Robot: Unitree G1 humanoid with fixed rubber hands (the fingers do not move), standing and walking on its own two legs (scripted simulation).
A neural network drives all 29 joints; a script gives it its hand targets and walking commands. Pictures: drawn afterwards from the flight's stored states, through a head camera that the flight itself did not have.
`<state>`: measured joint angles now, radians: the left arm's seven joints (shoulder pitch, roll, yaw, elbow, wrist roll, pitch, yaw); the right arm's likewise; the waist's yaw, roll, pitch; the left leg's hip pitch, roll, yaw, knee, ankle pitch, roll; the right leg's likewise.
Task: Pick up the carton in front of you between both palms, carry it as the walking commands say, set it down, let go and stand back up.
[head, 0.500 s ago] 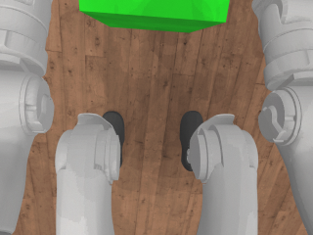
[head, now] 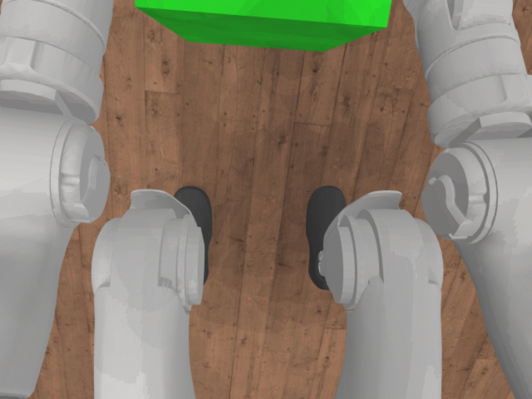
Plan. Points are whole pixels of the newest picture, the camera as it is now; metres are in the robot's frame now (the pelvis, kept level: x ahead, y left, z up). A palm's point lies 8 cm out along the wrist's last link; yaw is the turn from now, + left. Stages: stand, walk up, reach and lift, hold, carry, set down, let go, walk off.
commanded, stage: reach and lift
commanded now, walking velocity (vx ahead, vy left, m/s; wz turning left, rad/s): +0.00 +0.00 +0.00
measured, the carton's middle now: out of the picture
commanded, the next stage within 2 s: none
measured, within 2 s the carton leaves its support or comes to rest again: leaves its support in 0.34 s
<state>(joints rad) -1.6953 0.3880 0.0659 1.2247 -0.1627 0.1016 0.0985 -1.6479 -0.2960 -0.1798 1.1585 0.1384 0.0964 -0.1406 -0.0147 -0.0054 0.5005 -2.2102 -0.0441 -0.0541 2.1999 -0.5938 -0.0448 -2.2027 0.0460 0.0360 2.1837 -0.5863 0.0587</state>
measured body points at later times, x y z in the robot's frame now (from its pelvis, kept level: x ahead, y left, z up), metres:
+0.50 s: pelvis +0.01 +0.00 +0.02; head +0.35 +0.01 +0.31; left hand +0.57 +0.16 -0.10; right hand +0.57 -0.14 -0.09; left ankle +0.11 +0.13 -0.34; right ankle +0.12 -0.14 -0.34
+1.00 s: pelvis +0.00 +0.00 +0.13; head +0.27 +0.01 +0.49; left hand +0.52 +0.16 +0.07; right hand +0.52 -0.15 +0.07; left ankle +0.11 +0.13 -0.34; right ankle +0.12 -0.14 -0.34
